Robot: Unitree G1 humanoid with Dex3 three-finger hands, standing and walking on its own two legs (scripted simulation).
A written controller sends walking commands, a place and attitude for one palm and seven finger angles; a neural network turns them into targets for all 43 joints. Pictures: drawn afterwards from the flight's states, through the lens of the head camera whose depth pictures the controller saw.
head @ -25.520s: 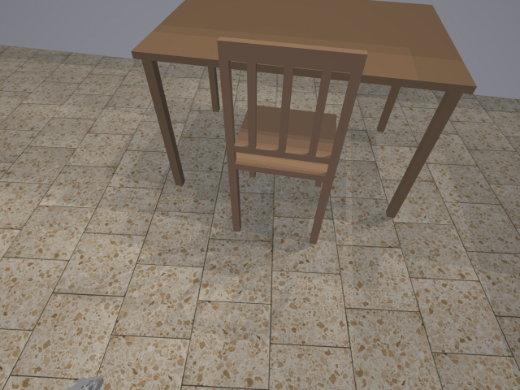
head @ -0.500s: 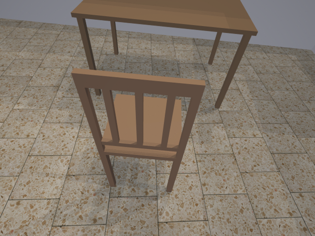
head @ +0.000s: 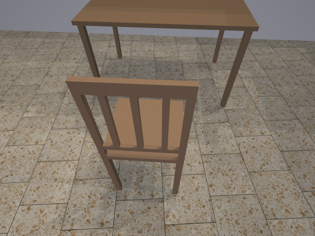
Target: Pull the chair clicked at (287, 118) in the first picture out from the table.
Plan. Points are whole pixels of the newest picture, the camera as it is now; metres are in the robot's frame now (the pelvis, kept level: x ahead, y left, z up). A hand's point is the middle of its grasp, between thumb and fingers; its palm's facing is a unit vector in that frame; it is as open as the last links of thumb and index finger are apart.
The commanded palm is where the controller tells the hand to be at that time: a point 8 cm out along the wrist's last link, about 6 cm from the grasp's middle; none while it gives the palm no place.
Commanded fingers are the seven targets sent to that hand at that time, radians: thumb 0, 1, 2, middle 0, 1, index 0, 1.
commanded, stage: let the arm hang, fingers relaxed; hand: left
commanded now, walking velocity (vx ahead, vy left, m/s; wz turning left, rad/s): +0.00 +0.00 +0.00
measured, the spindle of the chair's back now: (137, 124) +0.51 +0.11 -0.09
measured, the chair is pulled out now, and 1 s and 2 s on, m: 0.59 0.59 0.59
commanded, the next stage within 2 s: look to check the result in 0.28 s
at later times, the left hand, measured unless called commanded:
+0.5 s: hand out of the picture +0.00 +0.16 -0.17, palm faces +0.01 -0.98 -0.20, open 7.3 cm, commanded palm none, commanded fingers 0.00 0.90 0.90 -0.20 -0.30 -0.20 -0.30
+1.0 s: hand out of the picture +0.00 +0.16 -0.17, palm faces +0.02 -0.98 -0.18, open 7.4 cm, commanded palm none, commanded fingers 0.00 0.90 0.90 -0.20 -0.30 -0.20 -0.30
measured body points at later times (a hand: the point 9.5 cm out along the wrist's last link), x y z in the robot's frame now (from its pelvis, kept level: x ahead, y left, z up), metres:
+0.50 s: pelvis +0.00 -0.01 +0.00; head +0.02 -0.02 +0.45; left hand +0.00 +0.21 -0.15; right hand -0.01 -0.22 -0.16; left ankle +0.04 +0.13 -0.74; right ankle -0.02 -0.09 -0.74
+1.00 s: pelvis +0.00 -0.01 +0.00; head +0.02 -0.01 +0.45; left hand +0.00 +0.21 -0.15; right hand -0.01 -0.21 -0.16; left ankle +0.04 +0.13 -0.74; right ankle -0.02 -0.09 -0.74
